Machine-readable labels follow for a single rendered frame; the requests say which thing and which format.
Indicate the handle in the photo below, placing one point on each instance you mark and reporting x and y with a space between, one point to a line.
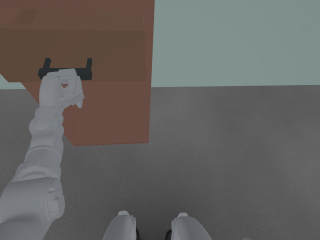
83 73

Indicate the left robot upper arm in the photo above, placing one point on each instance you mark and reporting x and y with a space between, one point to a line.
29 207

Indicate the robot left hand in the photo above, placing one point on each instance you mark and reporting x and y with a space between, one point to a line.
51 90

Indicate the drawer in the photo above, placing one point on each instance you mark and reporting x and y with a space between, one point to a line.
114 40

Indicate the cabinet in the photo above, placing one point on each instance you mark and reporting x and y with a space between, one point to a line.
112 112

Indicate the robot right thigh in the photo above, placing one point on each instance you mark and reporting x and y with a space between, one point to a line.
188 228

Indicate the left robot shin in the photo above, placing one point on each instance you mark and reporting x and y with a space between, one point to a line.
123 212

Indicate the left robot forearm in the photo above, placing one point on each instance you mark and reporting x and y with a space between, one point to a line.
45 151

